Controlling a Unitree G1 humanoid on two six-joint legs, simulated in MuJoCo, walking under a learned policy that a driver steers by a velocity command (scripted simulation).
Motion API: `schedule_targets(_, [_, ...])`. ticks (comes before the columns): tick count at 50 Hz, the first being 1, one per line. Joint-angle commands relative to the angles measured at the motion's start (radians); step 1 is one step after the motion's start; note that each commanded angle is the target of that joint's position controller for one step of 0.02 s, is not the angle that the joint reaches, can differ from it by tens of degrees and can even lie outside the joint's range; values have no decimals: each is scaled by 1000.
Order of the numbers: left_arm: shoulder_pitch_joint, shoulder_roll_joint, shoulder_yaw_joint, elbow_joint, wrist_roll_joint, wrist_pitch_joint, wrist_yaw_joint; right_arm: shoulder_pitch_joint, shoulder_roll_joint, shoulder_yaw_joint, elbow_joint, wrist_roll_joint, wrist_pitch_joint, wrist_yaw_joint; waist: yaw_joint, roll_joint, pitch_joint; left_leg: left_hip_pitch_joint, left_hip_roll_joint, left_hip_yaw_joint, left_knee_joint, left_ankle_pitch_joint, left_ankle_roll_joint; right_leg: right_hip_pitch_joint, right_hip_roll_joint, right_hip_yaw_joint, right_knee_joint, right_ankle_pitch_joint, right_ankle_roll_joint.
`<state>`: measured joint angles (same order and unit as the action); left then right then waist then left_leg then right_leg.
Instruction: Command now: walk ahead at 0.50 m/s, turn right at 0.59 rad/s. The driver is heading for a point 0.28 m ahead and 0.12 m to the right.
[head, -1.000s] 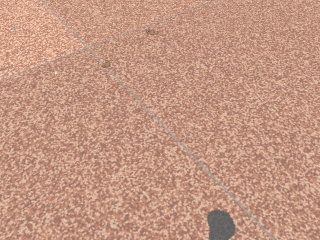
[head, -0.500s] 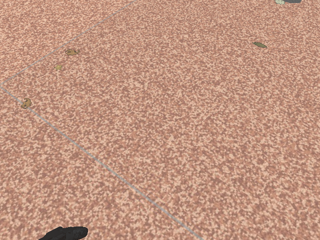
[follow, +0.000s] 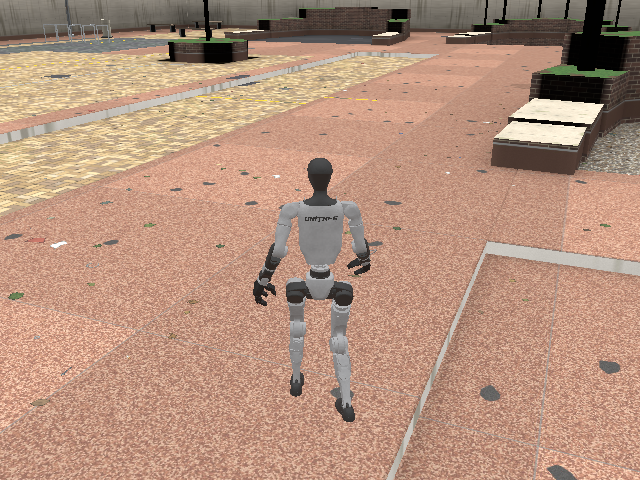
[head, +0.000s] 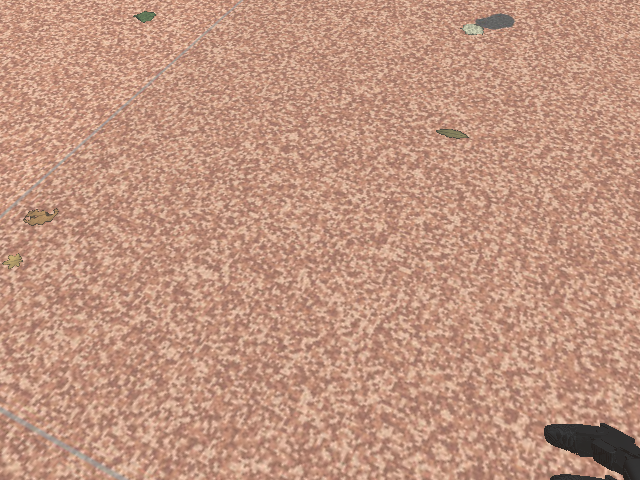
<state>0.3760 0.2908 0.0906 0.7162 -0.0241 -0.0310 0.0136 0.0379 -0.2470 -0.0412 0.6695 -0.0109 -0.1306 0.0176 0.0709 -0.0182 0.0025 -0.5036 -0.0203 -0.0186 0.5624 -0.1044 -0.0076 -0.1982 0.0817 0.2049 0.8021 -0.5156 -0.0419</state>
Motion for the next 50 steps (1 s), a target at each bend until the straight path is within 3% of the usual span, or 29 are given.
schedule_targets(1, [46, 103, 2, -105, -23, -23, 2, 309, -184, -72, -6, 6, 9, -9, -156, 253, -262, 794, 436, -751, -262, -517, 253, -659, -60, -20, 585, -9, 31])
schedule_targets(2, [-53, 128, 8, -121, -11, -16, 0, 265, -144, -60, -13, 7, 22, -17, -165, 163, -150, 662, 396, -577, -263, -447, 213, -667, -94, -67, 604, 73, 34])
schedule_targets(3, [-105, 117, 8, -137, 5, -14, -1, 218, -130, -53, -11, -2, 29, -19, -142, 101, -78, 520, 355, -458, -279, -313, 199, -626, -126, -81, 564, 136, 30])
schedule_targets(4, [-123, 103, 12, -146, 9, -11, -5, 186, -107, -45, -4, -7, 29, -20, -114, 104, -35, 426, 317, -367, -302, -215, 190, -584, -155, -76, 516, 173, 25])
schedule_targets(6, [-96, 63, 6, -144, -4, 3, -12, 163, -93, -43, 14, -3, 23, -21, -82, 143, -9, 329, 280, -237, -351, -123, 183, -511, -181, -96, 455, 191, 25])
schedule_targets(9, [-151, 34, -4, -162, 9, 15, -8, 180, -134, -58, 53, 0, 12, -21, -83, 104, 21, 315, 291, -124, -385, 79, 212, -524, -187, -106, 314, 248, 45])
schedule_targets(12, [-195, 4, -19, -163, 21, 7, -15, 161, -167, -65, 77, 5, 25, -25, -80, 92, 2, 310, 265, 10, -348, 360, 202, -429, -165, -150, 91, 372, 52])
schedule_targets(15, [-268, 3, -21, -171, 16, -3, -34, 191, -191, -68, 105, 25, 42, -28, -111, 111, -30, 340, 248, 72, -308, 412, 170, -312, -126, -197, -98, 492, 44])
schedule_targets(18, [-273, 35, -6, -182, 21, -5, -45, 195, -215, -73, 123, 48, 53, -27, -87, 121, -55, 406, 266, 63, -203, 440, 139, -225, -97, -208, -241, 472, 1])
schedule_targets(19, [-219, 51, 5, -164, 29, -7, -43, 187, -212, -72, 126, 54, 55, -27, -53, 111, -83, 405, 243, 76, -126, 468, 117, -125, -69, -229, -325, 528, -22])
schedule_targets(20, [-148, 94, 24, -141, 36, -7, -34, 220, -181, -62, 138, 47, 53, -26, -27, 77, -121, 366, 196, 105, 2, 446, 82, 14, -57, -229, -377, 632, -50])
schedule_targets(21, [-56, 173, 40, -139, 54, -4, -18, 241, -129, -40, 115, 6, 49, -25, -6, -53, -228, 201, 135, 147, 238, 129, 22, 253, -239, -38, -310, 1076, -109])
schedule_targets(22, [-95, 180, 16, -155, 68, -2, -11, 365, -52, 1, 115, -19, 50, -8, -79, -249, -351, -43, 49, 65, 535, -591, -43, 466, -497, 264, -287, 1329, -312])
schedule_targets(23, [-74, 109, 1, -141, 50, 3, -23, 361, -129, -17, 152, 10, 64, -4, -35, -162, -424, -32, 81, -55, 598, -596, -49, 391, -473, 276, -335, 1114, -324])
schedule_targets(24, [-122, 80, -10, -135, 39, 2, -30, 275, -158, -26, 131, 32, 78, -5, -36, -120, -307, -83, 101, -42, 611, -561, -51, 312, -409, 184, -362, 992, -282])
schedule_targets(25, [-182, 62, -17, -128, 34, 1, -32, 228, -142, -24, 128, 26, 92, -16, -54, -72, -235, -96, 121, -37, 565, -511, -52, 215, -366, 134, -386, 884, -239])
schedule_targets(26, [-233, 54, -22, -128, 34, 1, -31, 212, -145, -27, 131, 13, 109, -29, -75, -61, -182, -52, 133, -41, 510, -468, -61, 99, -341, 93, -419, 806, -212])
schedule_targets(27, [-276, 72, -16, -124, 43, 3, -29, 229, -137, -28, 138, 9, 125, -36, -107, -83, -157, 41, 130, -30, 459, -413, -69, -24, -313, 47, -452, 753, -196])
schedule_targets(29, [-307, 69, -13, -112, 56, 4, -22, 264, -105, -22, 159, 6, 138, -48, -127, -106, -150, 146, 105, -3, 356, -359, -75, -118, -279, -10, -481, 689, -197])
schedule_targets(33, [-307, 39, -23, -73, 50, 12, -8, 229, -84, -14, 169, 3, 143, -50, -108, -112, -148, 256, 90, 4, 143, -205, -54, -150, -266, -15, -497, 412, -179])
schedule_targets(35, [-306, 17, -32, -50, 40, 18, -7, 233, -73, -10, 179, -12, 141, -43, -126, -90, -114, 355, 71, 24, -16, -79, -25, -207, -227, -31, -491, 178, -121])
schedule_targets(36, [-267, -5, -38, -25, 41, 17, -8, 224, -89, -10, 173, -28, 140, -40, -119, -60, -81, 381, 99, -11, -74, -32, -3, -237, -194, -42, -482, 74, -67])
schedule_targets(37, [-237, -4, -38, -11, 48, 18, -9, 204, -141, -17, 156, -30, 139, -42, -86, 11, -30, 344, 164, -76, -128, -44, 28, -248, -143, -75, -431, 16, -21])
schedule_targets(38, [-203, -7, -33, -8, 42, 19, -6, 156, -174, -29, 167, -12, 139, -45, -38, 152, 9, 190, 163, -76, -154, -277, 59, -165, -88, -146, -416, 106, 12])
schedule_targets(39, [-245, 15, -30, -3, 46, 20, 0, 129, -123, -18, 160, -11, 131, -42, -63, 151, 32, 98, 137, -73, -197, -392, 50, -75, -84, -155, -370, 186, 24])
schedule_targets(40, [-254, 20, -24, -1, 42, 22, 5, 126, -95, -9, 169, -17, 122, -43, -60, 152, 31, 75, 131, -67, -211, -389, 30, -34, -88, -156, -350, 233, 16])
schedule_targets(44, [-227, 9, -21, 41, 42, 26, 10, 161, -88, -5, 200, -1, 95, -42, -75, 81, -1, 171, 107, -36, -156, -195, 6, -22, -106, -139, -349, 353, -7])
schedule_targets(50, [-220, 7, -16, 104, 31, 26, 11, 180, -85, -4, 238, 3, 100, -45, -86, 25, -37, 235, 91, -16, -126, -54, 13, 22, -111, -145, -331, 501, -1])
